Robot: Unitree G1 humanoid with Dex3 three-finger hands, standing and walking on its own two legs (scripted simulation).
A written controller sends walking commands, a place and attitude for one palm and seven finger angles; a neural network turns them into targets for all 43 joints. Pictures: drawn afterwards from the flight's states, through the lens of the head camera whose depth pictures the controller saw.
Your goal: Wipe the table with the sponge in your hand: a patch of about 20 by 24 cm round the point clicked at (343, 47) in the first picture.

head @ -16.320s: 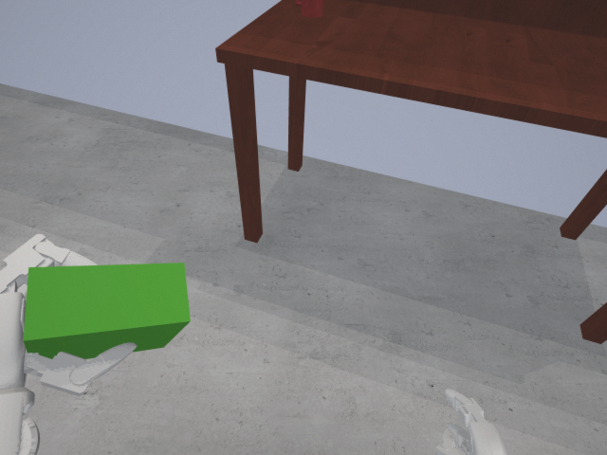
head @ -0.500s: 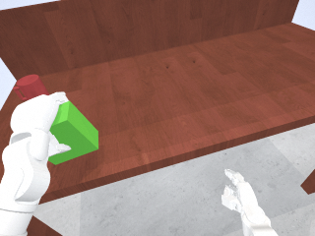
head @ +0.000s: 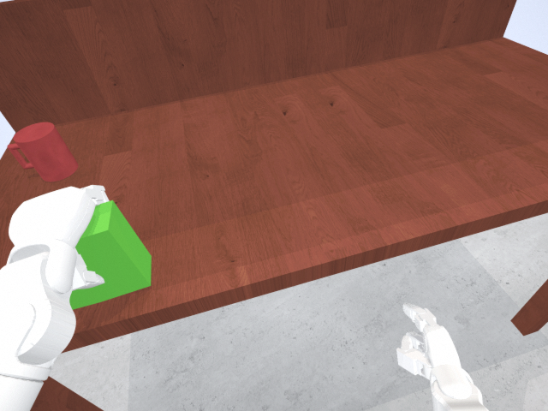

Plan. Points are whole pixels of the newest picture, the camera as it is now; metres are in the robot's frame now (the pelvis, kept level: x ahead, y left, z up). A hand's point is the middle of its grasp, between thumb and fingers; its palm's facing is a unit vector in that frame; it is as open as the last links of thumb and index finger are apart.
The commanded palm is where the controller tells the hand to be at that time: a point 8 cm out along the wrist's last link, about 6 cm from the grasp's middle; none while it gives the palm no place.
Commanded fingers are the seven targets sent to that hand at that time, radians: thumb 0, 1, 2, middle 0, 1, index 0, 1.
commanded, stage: move the sponge above the wiping area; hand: left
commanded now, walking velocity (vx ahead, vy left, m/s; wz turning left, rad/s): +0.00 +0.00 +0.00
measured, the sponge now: (98, 266) +0.24 +0.32 +0.10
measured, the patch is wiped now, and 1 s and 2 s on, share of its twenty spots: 0.05 0.10 0.10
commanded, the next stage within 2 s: none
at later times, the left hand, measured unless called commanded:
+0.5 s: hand (75, 233) +0.25 +0.32 +0.16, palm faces +0.03 +0.00 -1.00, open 10.2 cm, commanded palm +0.22 +0.33 +0.25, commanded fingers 0.00 0.10 1.30 -1.20 -1.60 -1.20 -1.60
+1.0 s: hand (64, 222) +0.25 +0.32 +0.19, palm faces +0.18 -0.01 -0.98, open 10.2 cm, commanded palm +0.21 +0.33 +0.26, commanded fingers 0.00 0.10 1.30 -1.20 -1.60 -1.20 -1.60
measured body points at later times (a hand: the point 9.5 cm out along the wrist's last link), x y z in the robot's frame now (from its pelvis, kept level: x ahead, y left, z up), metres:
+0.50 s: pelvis +0.00 -0.01 +0.00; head -0.01 -0.05 +0.45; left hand +0.25 +0.32 +0.22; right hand +0.24 -0.22 -0.08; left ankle +0.04 +0.09 -0.74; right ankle +0.01 -0.08 -0.74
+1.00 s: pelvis +0.00 +0.01 +0.00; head -0.03 -0.02 +0.45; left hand +0.24 +0.32 +0.24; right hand +0.27 -0.16 -0.06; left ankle +0.04 +0.10 -0.74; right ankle +0.01 -0.08 -0.74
